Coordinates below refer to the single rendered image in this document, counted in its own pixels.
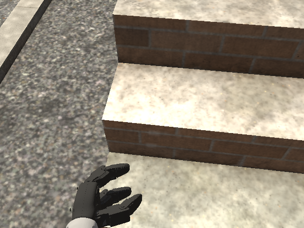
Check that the left robot hand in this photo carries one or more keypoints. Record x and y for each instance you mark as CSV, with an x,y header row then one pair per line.
x,y
91,204

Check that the robot left forearm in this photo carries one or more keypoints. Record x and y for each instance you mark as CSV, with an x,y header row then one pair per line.
x,y
82,223

